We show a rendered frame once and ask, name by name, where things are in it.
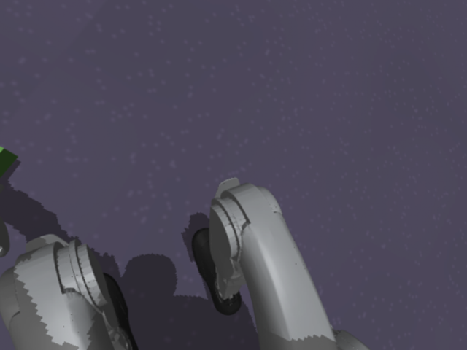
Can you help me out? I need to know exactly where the right robot foot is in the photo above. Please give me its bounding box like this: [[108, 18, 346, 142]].
[[192, 227, 242, 315]]

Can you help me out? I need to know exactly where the cube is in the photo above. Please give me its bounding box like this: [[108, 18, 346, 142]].
[[0, 147, 18, 178]]

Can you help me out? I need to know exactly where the left robot foot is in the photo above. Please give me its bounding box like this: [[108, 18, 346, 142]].
[[103, 273, 139, 350]]

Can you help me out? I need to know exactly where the right robot hand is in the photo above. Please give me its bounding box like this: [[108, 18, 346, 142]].
[[331, 325, 370, 350]]

